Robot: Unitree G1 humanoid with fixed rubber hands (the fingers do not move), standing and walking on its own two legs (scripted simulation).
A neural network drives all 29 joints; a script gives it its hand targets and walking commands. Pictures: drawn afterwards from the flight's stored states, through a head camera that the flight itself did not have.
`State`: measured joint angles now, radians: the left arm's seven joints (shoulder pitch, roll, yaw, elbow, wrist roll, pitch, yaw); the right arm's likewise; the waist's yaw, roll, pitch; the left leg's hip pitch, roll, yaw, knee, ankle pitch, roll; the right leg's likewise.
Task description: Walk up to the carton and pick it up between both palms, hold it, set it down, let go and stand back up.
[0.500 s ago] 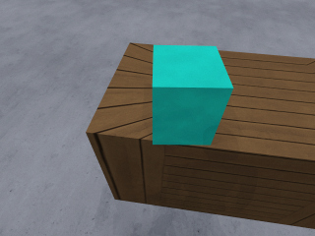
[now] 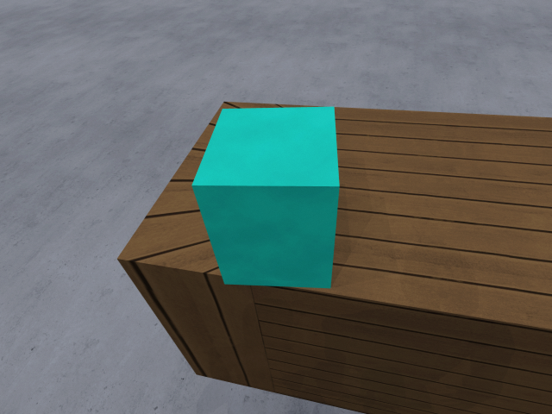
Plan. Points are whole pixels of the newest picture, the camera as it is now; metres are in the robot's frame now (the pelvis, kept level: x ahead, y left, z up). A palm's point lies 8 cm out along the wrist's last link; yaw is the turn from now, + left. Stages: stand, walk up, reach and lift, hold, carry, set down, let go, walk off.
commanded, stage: walk up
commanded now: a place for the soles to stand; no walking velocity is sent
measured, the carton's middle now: (276, 199) +0.48 +0.02 +0.06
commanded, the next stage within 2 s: reach and lift in 1.68 s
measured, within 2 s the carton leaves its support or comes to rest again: neither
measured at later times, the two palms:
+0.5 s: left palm out of the picture +0.12 +0.26 -0.12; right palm out of the picture +0.11 -0.24 -0.12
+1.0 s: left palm out of the picture +0.09 +0.27 -0.12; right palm out of the picture +0.07 -0.23 -0.13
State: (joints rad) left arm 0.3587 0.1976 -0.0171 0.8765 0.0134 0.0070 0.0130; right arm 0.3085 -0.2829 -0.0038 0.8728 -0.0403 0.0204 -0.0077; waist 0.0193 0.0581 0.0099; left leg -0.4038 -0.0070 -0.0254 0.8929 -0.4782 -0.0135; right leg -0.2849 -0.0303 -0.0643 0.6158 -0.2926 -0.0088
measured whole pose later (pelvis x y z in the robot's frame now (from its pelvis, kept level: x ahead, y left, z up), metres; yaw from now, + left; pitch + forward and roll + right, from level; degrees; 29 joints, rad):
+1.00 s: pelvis +0.04 +0.02 +0.01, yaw -4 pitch -2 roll +1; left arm 0.29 0.25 -0.04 0.94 0.02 -0.01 0.03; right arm 0.24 -0.27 0.03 0.98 -0.02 0.02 0.00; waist 0.00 0.00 0.05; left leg -0.17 0.00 0.11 0.52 -0.32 0.03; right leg -0.22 -0.05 0.02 0.55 -0.31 0.04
